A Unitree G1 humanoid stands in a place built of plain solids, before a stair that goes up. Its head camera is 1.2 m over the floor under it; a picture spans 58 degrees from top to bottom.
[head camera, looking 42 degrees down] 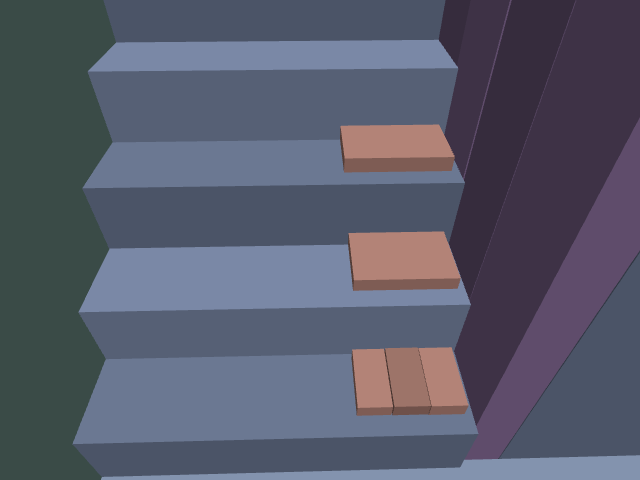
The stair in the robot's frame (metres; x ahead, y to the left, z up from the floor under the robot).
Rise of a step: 0.20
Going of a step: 0.22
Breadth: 0.93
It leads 1 degrees to the left of straight ahead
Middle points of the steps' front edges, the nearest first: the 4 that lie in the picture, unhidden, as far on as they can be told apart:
0.43 0.10 0.20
0.65 0.10 0.40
0.87 0.11 0.59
1.09 0.11 0.79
